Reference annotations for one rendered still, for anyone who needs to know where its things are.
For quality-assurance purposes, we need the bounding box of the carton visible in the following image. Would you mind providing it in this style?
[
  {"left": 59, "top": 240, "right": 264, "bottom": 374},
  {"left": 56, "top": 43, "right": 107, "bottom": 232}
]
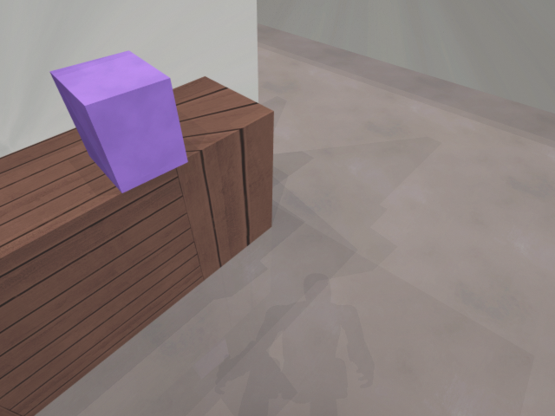
[{"left": 50, "top": 51, "right": 188, "bottom": 193}]

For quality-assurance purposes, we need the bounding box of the pedestal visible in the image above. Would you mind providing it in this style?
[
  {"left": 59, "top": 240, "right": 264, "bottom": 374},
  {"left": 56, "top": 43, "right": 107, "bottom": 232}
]
[{"left": 0, "top": 76, "right": 274, "bottom": 416}]

